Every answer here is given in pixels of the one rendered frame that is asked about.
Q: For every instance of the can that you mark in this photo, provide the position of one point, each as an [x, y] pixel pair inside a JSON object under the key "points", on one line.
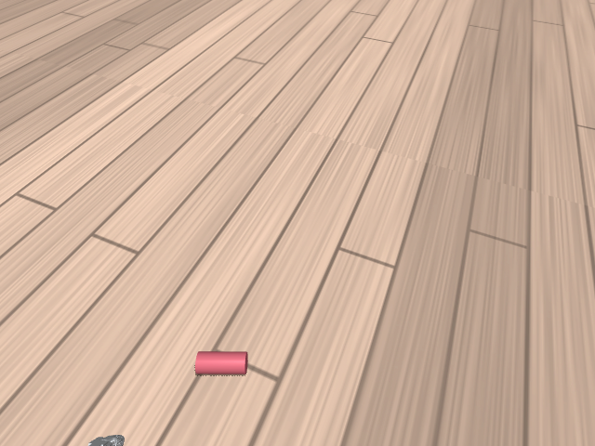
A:
{"points": [[221, 362]]}

